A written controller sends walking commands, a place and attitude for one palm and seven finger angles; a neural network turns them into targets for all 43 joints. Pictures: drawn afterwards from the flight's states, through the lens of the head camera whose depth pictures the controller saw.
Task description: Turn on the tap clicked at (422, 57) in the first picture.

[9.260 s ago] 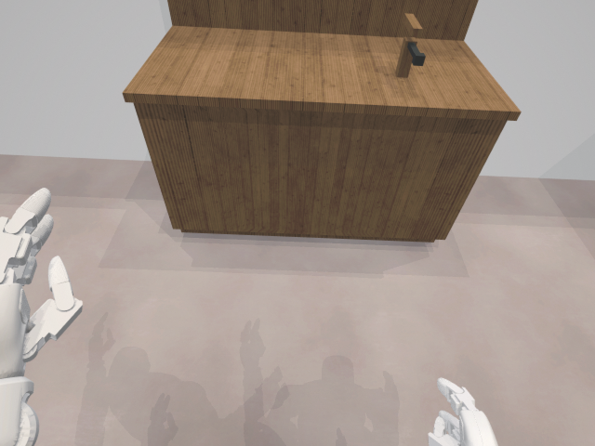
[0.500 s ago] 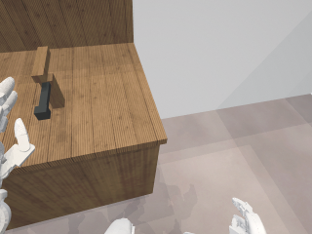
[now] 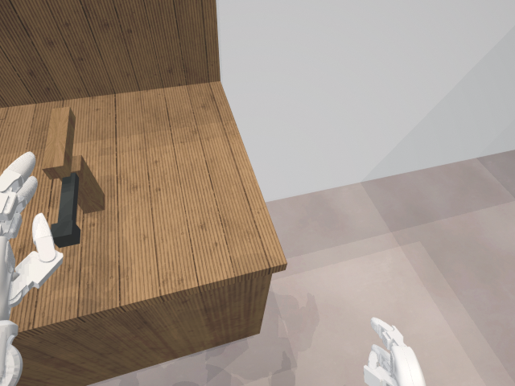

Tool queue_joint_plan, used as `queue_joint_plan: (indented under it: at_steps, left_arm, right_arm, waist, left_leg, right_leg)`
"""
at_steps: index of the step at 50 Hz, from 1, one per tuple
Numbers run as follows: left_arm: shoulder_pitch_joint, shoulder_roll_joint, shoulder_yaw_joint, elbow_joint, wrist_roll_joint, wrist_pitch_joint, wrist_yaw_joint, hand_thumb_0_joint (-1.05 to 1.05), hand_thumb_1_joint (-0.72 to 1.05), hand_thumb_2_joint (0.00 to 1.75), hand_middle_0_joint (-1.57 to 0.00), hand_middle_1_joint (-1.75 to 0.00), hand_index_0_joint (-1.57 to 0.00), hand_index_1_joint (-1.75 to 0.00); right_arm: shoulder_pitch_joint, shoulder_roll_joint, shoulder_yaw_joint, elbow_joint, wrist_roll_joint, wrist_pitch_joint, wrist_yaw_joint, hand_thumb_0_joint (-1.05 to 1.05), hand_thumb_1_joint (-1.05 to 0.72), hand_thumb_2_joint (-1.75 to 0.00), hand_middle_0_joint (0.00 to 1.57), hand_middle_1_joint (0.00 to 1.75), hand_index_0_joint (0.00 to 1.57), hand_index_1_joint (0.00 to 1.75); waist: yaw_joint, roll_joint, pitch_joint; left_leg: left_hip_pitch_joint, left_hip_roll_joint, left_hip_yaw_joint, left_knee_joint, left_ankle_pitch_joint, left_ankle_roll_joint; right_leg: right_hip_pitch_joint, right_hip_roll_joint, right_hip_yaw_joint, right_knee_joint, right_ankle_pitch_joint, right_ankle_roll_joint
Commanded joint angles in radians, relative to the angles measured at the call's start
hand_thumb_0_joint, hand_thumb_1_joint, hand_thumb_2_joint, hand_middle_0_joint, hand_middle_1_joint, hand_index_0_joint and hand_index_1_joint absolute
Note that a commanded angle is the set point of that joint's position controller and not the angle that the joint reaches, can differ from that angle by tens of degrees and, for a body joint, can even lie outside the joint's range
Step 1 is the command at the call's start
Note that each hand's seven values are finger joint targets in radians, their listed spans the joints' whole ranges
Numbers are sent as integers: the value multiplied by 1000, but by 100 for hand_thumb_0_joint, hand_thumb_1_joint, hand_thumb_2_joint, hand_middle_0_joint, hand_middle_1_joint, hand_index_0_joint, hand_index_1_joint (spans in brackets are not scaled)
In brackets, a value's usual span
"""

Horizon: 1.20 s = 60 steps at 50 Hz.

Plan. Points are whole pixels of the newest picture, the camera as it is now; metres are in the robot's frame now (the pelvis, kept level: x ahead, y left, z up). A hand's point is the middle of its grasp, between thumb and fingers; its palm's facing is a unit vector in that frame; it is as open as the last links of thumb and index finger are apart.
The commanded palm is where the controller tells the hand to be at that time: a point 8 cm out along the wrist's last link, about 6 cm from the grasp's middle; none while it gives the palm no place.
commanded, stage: come to a stop and stand still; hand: left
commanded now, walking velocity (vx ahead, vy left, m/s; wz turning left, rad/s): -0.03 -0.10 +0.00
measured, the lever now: (65, 234) +0.29 +0.31 +0.06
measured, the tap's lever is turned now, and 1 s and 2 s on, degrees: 0 0 0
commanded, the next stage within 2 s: look again from close up in 1.76 s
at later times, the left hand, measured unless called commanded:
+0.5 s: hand (66, 306) +0.17 +0.22 +0.13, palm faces +0.26 -0.90 -0.34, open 7.4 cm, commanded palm +0.12 +0.28 +0.18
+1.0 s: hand out of the picture +0.17 +0.32 +0.15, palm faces +0.41 -0.85 -0.34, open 7.4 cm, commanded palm +0.11 +0.34 +0.18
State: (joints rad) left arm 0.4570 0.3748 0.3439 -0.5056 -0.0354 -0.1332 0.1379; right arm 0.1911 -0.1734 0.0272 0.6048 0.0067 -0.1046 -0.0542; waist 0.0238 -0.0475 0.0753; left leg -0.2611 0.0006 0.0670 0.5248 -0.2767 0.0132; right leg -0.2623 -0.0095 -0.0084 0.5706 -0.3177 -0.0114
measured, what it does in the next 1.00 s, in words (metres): shifts its weight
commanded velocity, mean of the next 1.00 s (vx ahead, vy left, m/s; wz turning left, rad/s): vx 0.00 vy -0.01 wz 0.00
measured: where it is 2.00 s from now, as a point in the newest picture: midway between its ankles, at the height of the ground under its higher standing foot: outside the picture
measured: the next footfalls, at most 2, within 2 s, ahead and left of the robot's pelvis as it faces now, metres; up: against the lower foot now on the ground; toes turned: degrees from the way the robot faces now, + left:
none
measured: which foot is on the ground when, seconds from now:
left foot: down 0.00-1.00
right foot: down 0.00-1.00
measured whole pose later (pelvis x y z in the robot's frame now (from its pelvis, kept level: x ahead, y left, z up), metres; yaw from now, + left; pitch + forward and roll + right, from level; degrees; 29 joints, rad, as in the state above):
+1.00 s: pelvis -0.05 +0.06 +0.00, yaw +0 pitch -3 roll -2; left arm 0.37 0.34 0.35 -0.40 0.01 -0.22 0.09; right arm 0.25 -0.15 0.04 0.60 0.00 -0.16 -0.01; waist 0.04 -0.04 0.06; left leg -0.25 -0.04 0.06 0.49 -0.19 0.10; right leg -0.20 -0.01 0.05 0.43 -0.21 0.01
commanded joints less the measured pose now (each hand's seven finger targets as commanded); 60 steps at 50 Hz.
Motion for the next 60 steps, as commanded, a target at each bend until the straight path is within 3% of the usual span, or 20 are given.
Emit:
queue_joint_plan:
  at_steps: [1,6,9,10,11,12,15,17,21,22,24,26,27,30,32,37,42,49,55,60]
  left_arm:
    - [-95,194,139,-330,9,-101,35,0,90,90,-20,-30,-20,-30]
    - [42,152,145,-201,-9,-78,29,0,90,90,-20,-30,-20,-30]
    - [88,131,136,-114,-22,-53,25,0,90,90,-20,-30,-20,-30]
    - [-1023,918,679,-388,126,-178,-9,0,90,90,-20,-30,-20,-30]
    - [-396,306,307,292,20,-122,-55,0,90,90,-20,-30,-20,-30]
    - [-265,244,260,121,-16,-113,-40,0,90,90,-20,-30,-20,-30]
    - [-120,138,99,49,-22,-112,-57,0,90,90,-20,-30,-20,-30]
    - [-62,48,-9,-11,-28,-97,-57,0,90,90,-20,-30,-20,-30]
    - [-89,174,97,-117,-8,-97,-28,0,90,90,-20,-30,-20,-30]
    - [-120,258,171,-162,-8,-99,-14,0,90,90,-20,-30,-20,-30]
    - [-167,237,172,-192,-12,-114,-12,0,90,90,-20,-30,-20,-30]
    - [-206,229,163,-218,-8,-128,-4,0,90,90,-20,-30,-20,-30]
    - [-249,255,180,-254,-2,-136,1,0,90,90,-20,-30,-20,-30]
    - [-280,203,144,-220,13,-154,-3,0,90,90,-20,-30,-20,-30]
    - [-268,163,116,-186,19,-162,-12,0,90,90,-20,-30,-20,-30]
    - [-97,93,76,-56,22,-151,-32,0,90,90,-20,-30,-20,-30]
    - [-159,149,120,-77,31,-150,-29,0,90,90,-20,-30,-20,-30]
    - [-294,149,98,-213,43,-181,-20,0,90,90,-20,-30,-20,-30]
    - [-209,118,80,-176,35,-179,-16,0,90,90,-20,-30,-20,-30]
    - [-158,108,80,-105,24,-165,-19,0,90,90,-20,-30,-20,-30]
  right_arm:
    - [-73,-131,-51,-164,-10,-83,-5,0,-90,-90,20,30,20,30]
    - [-61,-142,-63,-170,2,-58,-1,0,-90,-90,20,30,20,30]
    - [-67,-141,-58,-168,3,-30,-7,0,-90,-90,20,30,20,30]
    - [46,-212,-104,-147,-54,-86,0,0,-90,-90,20,30,20,30]
    - [-17,-82,-65,-113,-10,-84,-2,0,-90,-90,20,30,20,30]
    - [-45,-143,-100,-162,5,-63,5,0,-90,-90,20,30,20,30]
    - [-25,-164,-92,-187,18,-66,30,0,-90,-90,20,30,20,30]
    - [-69,-145,-79,-200,30,-61,48,0,-90,-90,20,30,20,30]
    - [-78,-154,-78,-220,11,-60,25,0,-90,-90,20,30,20,30]
    - [-94,-154,-74,-214,9,-55,13,0,-90,-90,20,30,20,30]
    - [-95,-142,-67,-225,0,-58,-4,0,-90,-90,20,30,20,30]
    - [-86,-143,-67,-214,-2,-64,-10,0,-90,-90,20,30,20,30]
    - [-92,-150,-68,-205,-5,-66,-15,0,-90,-90,20,30,20,30]
    - [-72,-158,-69,-203,-3,-92,-7,0,-90,-90,20,30,20,30]
    - [-75,-150,-68,-195,2,-111,5,0,-90,-90,20,30,20,30]
    - [-38,-154,-72,-180,7,-115,34,0,-90,-90,20,30,20,30]
    - [-43,-155,-67,-175,4,-98,34,0,-90,-90,20,30,20,30]
    - [-55,-147,-61,-171,-8,-127,25,0,-90,-90,20,30,20,30]
    - [-50,-144,-62,-156,-11,-126,32,0,-90,-90,20,30,20,30]
    - [-44,-148,-69,-154,-5,-99,31,0,-90,-90,20,30,20,30]
  waist:
    - [-1,276,-277]
    - [-11,122,-288]
    - [-18,40,-260]
    - [23,-31,-55]
    - [-1,-68,-254]
    - [16,70,-243]
    - [24,85,-268]
    - [22,27,-241]
    - [17,-122,-166]
    - [16,-95,-144]
    - [2,-39,-112]
    - [-7,64,-90]
    - [-7,128,-84]
    - [2,241,-94]
    - [4,272,-122]
    - [6,139,-112]
    - [-2,58,-60]
    - [-1,205,-127]
    - [3,190,-152]
    - [-3,125,-145]
  left_leg:
    - [223,180,-140,-83,763,9]
    - [93,114,-82,-60,532,-29]
    - [51,83,-61,-63,349,-29]
    - [-66,66,7,23,344,-7]
    - [46,-1,-31,-69,361,3]
    - [127,33,-32,-63,376,-9]
    - [142,76,-22,-37,397,23]
    - [116,76,-30,-47,319,29]
    - [57,28,-44,-40,44,18]
    - [76,22,-45,-42,8,14]
    - [87,13,-49,-47,-39,16]
    - [93,21,-55,-74,-83,18]
    - [86,41,-80,-122,-120,21]
    - [-76,101,-142,-253,-305,50]
    - [-112,129,-162,-282,-309,59]
    - [-119,132,-170,-268,-307,51]
    - [-148,134,-198,-292,-329,40]
    - [-37,149,-228,-311,-237,33]
    - [29,145,-220,-281,-83,-7]
    - [58,125,-185,-238,72,-29]
  right_leg:
    - [53,6,-16,-48,141,-4]
    - [195,-22,17,-129,471,-13]
    - [177,-63,72,-172,526,-21]
    - [5,-74,103,-267,516,35]
    - [125,-112,116,-166,571,-62]
    - [113,-90,155,-137,647,-47]
    - [129,-91,117,-147,593,51]
    - [123,-82,103,-169,498,60]
    - [17,-100,161,-308,95,19]
    - [-38,-106,168,-331,-12,-8]
    - [-101,-107,179,-365,-195,-28]
    - [-122,-91,176,-352,-247,-33]
    - [-114,-73,159,-327,-236,-32]
    - [74,2,77,-178,-120,-7]
    - [155,18,31,-90,-11,-4]
    - [138,15,29,-125,4,3]
    - [113,13,39,-165,-20,4]
    - [143,14,36,-129,82,-1]
    - [126,0,41,-152,111,-9]
    - [110,-14,49,-182,180,-12]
